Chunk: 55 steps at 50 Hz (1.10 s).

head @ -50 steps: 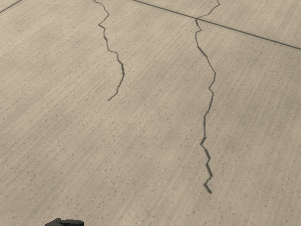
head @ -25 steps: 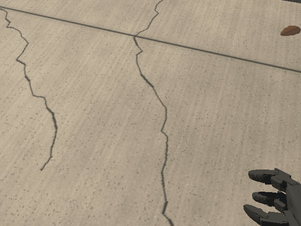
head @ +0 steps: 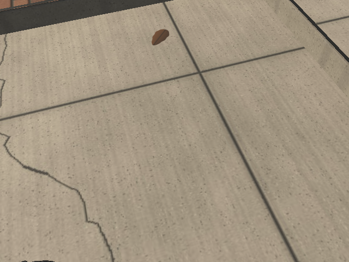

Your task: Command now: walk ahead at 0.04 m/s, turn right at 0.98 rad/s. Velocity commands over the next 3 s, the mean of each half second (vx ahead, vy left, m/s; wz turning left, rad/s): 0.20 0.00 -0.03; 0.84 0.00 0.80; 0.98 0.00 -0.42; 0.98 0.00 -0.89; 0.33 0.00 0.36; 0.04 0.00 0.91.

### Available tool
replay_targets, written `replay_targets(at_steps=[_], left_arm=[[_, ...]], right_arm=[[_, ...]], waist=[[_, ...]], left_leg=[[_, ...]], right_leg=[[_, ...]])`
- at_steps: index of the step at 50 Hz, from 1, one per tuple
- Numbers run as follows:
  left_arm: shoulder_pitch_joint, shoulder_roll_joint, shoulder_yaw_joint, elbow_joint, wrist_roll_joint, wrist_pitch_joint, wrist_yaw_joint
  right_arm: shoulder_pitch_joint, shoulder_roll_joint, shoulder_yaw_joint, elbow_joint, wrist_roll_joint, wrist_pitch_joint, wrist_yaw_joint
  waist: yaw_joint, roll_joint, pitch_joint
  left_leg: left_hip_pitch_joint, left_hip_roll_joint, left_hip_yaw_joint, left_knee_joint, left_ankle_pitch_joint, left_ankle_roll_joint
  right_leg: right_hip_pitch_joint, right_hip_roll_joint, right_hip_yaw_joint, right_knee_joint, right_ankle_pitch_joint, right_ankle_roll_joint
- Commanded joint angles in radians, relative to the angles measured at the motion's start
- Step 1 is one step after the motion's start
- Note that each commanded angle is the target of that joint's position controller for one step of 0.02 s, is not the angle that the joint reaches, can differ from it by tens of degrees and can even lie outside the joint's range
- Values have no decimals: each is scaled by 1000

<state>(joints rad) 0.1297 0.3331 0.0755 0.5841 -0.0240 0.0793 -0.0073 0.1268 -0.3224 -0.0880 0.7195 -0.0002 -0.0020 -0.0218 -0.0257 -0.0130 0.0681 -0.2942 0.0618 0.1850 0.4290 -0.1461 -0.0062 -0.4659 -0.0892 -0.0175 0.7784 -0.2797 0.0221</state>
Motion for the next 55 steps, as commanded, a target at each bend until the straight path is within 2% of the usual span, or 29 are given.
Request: replay_targets(at_steps=[1,2,3,4,6,7,11,13,16,19,24,25,27,29,30,31,32,34,37,41,46,48,49,50,51,52,53,54,55], left_arm=[[75,101,50,-45,3,1,-7],[137,139,70,-25,6,0,3],[185,286,105,-38,11,-5,23],[141,289,93,-76,50,-32,21],[66,179,58,-64,51,-67,20],[21,117,38,-64,34,-71,25],[-40,-9,-18,-17,57,-86,33],[-28,44,-2,-1,62,-84,39],[88,155,42,38,32,-83,39],[121,131,45,68,16,-119,42],[61,119,60,75,8,-154,24],[89,108,47,81,95,-140,7],[46,123,53,83,90,-128,-3],[16,105,45,79,77,-121,-4],[-63,46,23,44,84,-120,-8],[-157,-74,-14,-54,86,-127,-18],[-200,-20,-15,-87,104,-143,-24],[-127,63,-3,-34,91,-166,-36],[-53,79,-5,10,93,-132,-44],[-182,38,-31,-28,66,-113,-46],[-266,45,-41,-76,46,-128,-38],[-77,86,-22,-12,55,-134,-19],[124,115,-2,45,49,-133,1],[345,152,17,104,54,-132,24],[489,249,44,134,88,-139,36],[416,273,45,156,81,-141,14],[247,176,33,131,69,-142,-1],[206,108,23,129,53,-147,-8],[209,80,15,147,53,-148,-10]], right_arm=[[-48,-138,-42,-60,20,-15,8],[3,-100,-35,-37,19,-10,12],[48,-65,-29,-58,-15,-3,16],[-62,-71,-23,-111,-31,-9,6],[-70,-100,-31,-87,8,-1,-7],[-33,-97,-31,-55,1,6,-14],[62,-28,-3,4,14,21,7],[-9,-31,7,-29,19,25,17],[-39,-92,-3,-71,40,24,32],[-59,-74,-4,-85,37,6,39],[-16,-20,5,-69,44,-13,58],[-3,-36,4,-72,-39,15,97],[35,-38,-2,-63,-27,28,119],[232,-55,-14,11,-28,22,106],[491,-133,-40,86,-32,12,84],[461,-233,-39,52,-26,0,70],[366,-247,-45,-10,-21,0,55],[306,-191,-32,-16,-27,-8,36],[263,-141,-10,-20,-10,-40,31],[312,-143,-18,9,-6,-62,37],[312,-170,-32,30,7,-74,23],[300,-191,-31,53,5,-85,23],[287,-208,-34,66,-13,-84,26],[255,-185,-28,66,-30,-86,24],[282,-52,4,27,-14,-94,26],[359,11,29,2,4,-107,47],[297,-32,31,14,-17,-98,41],[203,-67,32,6,-38,-97,47],[127,-76,34,-17,-53,-97,50]], waist=[[57,122,-176],[68,35,-161],[34,-295,-132],[81,-291,-185],[56,-144,-183],[37,-104,-200],[-7,-116,-217],[38,-141,-163],[107,-167,-122],[109,-119,-35],[58,-70,-42],[55,-66,-82],[19,-120,-62],[-86,28,-84],[-220,264,-127],[-168,471,-75],[-167,286,-63],[-80,72,-28],[-12,82,0],[-31,53,47],[-39,116,15],[39,113,-106],[141,101,-210],[253,91,-291],[257,-161,-400],[142,-421,-408],[92,-237,-214],[90,-64,-157],[82,-3,-111]], left_leg=[[81,228,-100,-19,27,120],[-7,174,-50,119,-78,55],[-313,30,47,470,-429,-62],[-463,-64,-153,675,-509,-78],[-455,-18,-215,743,-352,-39],[-424,1,-217,729,-298,-43],[-172,9,-196,577,-159,-68],[-141,3,-187,454,-167,-65],[-275,11,-161,447,-237,-19],[-445,52,-203,441,-268,34],[-353,88,-160,391,-259,75],[-211,17,-78,310,-256,74],[-52,-23,7,251,-210,86],[218,-101,28,181,-214,115],[413,-10,-212,74,-429,176],[458,191,-814,-177,-655,284],[472,274,-992,-323,-684,343],[369,230,-797,-239,-525,313],[205,96,-611,-300,-360,276],[174,24,-526,-304,-92,280],[197,64,-558,-264,281,233],[267,65,-489,-113,711,189],[264,39,-434,117,855,166],[118,-2,-400,411,754,151],[-141,-127,-336,852,260,117],[-342,-254,-389,993,-292,111],[-446,-158,-368,1039,-221,131],[-421,-101,-337,993,-149,125],[-390,-63,-316,904,-137,115]], right_leg=[[205,55,-58,-204,60,-58],[311,53,11,-307,139,-103],[464,-206,411,-378,508,-232],[418,-293,574,-425,495,-379],[367,-223,375,-426,417,-294],[362,-188,308,-406,414,-249],[253,-105,90,-397,436,-204],[246,-135,92,-407,374,-220],[325,-249,275,-553,-276,-255],[438,-314,350,-616,-401,-236],[428,-271,148,-643,-260,-184],[376,-229,35,-638,-308,-147],[265,-190,-73,-582,-354,-111],[108,-117,-196,-265,-212,-80],[-95,-43,-261,220,-36,-51],[-503,129,-106,486,-318,-8],[-631,82,49,557,-238,3],[-543,-5,71,462,-54,5],[-345,-9,38,310,50,38],[-297,44,-3,66,160,60],[-52,84,7,-194,269,19],[190,141,-47,-201,210,-32],[381,171,-85,-194,131,-59],[618,103,-45,-155,45,-81],[814,-114,358,-245,-460,-155],[813,-243,974,-549,-567,-241],[686,-232,940,-543,-554,-284],[562,-195,786,-523,-443,-298],[456,-150,680,-525,-327,-283]])
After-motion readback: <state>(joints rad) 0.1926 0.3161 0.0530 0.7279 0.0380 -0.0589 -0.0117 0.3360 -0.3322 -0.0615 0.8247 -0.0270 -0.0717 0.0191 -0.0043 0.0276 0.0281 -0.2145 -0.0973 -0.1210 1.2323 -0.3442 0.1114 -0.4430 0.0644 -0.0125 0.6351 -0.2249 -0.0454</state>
